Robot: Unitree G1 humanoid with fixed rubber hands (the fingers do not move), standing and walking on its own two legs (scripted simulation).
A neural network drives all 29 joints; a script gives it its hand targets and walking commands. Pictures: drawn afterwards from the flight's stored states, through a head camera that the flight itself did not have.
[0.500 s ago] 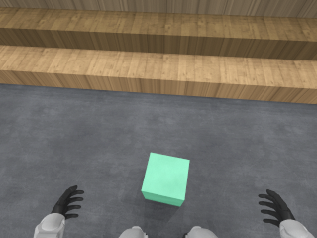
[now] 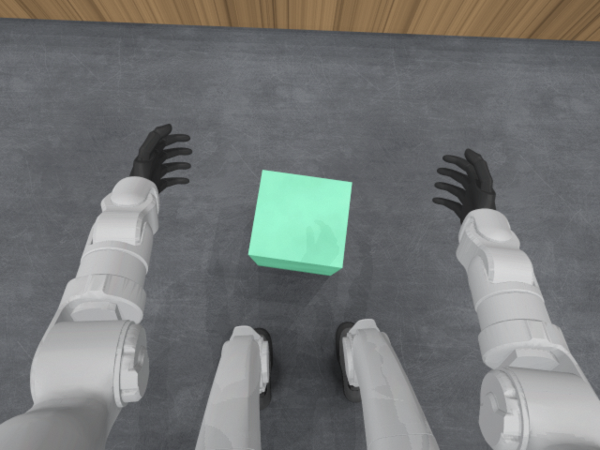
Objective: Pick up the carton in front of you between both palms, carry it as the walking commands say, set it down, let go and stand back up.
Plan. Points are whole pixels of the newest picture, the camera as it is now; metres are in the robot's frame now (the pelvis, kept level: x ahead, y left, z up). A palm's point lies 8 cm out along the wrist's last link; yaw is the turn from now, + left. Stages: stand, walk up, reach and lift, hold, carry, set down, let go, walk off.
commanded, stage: reach and lift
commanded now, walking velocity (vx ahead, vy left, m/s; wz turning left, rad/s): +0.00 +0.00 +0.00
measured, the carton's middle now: (300, 228) +0.47 -0.02 -0.54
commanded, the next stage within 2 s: none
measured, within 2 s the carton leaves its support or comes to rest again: leaves its support in 1.88 s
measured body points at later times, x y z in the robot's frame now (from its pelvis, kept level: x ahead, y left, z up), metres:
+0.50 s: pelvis +0.01 +0.00 -0.08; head +0.33 +0.02 +0.23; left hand +0.53 +0.17 -0.24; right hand +0.46 -0.21 -0.23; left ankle +0.08 +0.12 -0.63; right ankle +0.08 -0.14 -0.63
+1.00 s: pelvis -0.04 +0.00 -0.27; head +0.32 +0.00 +0.00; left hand +0.52 +0.16 -0.45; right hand +0.46 -0.21 -0.44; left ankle +0.08 +0.12 -0.63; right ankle +0.08 -0.14 -0.63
